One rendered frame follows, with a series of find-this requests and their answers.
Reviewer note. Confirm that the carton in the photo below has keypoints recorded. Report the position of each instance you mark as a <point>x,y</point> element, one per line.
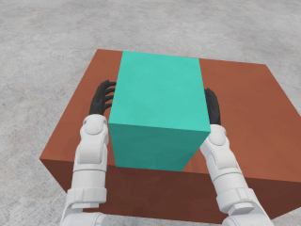
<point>159,116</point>

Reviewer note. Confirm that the robot left hand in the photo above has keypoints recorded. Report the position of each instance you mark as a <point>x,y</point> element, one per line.
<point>98,103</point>

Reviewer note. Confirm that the pedestal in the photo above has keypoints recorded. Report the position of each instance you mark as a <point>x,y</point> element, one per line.
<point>262,126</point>

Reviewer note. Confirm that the robot right hand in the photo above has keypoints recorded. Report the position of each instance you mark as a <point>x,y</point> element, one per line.
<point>212,107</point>

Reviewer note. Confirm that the robot left forearm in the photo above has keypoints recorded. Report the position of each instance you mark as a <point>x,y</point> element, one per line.
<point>89,168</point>

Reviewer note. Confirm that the robot right forearm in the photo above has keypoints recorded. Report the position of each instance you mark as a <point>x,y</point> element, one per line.
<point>234,197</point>

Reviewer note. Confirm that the right robot upper arm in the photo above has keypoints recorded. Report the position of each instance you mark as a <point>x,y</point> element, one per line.
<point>255,219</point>

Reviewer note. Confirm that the left robot upper arm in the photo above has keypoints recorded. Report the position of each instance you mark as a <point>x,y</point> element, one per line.
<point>86,219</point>

